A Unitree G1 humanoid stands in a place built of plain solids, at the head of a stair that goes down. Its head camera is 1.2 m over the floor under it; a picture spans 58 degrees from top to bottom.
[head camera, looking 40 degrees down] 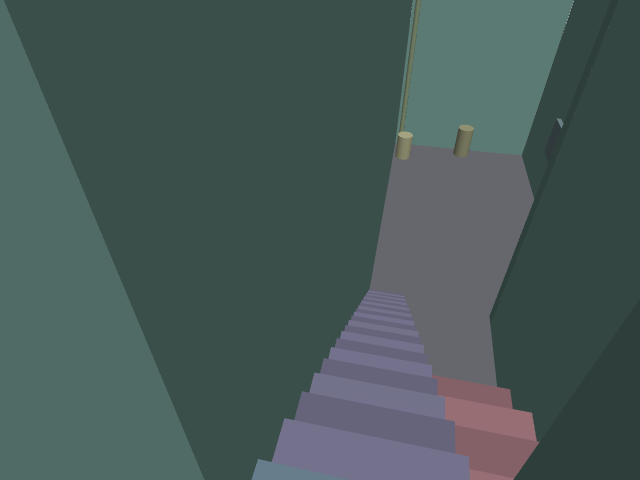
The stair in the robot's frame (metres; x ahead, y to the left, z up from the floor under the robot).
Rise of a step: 0.20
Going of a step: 0.22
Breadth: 0.60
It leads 12 degrees to the right of straight ahead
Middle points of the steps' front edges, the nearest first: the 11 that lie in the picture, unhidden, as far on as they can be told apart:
0.67 -0.17 -0.19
0.88 -0.22 -0.39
1.10 -0.27 -0.59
1.31 -0.31 -0.78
1.53 -0.36 -0.98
1.74 -0.41 -1.18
1.96 -0.45 -1.37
2.17 -0.50 -1.57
2.39 -0.55 -1.77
2.60 -0.59 -1.96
2.82 -0.64 -2.16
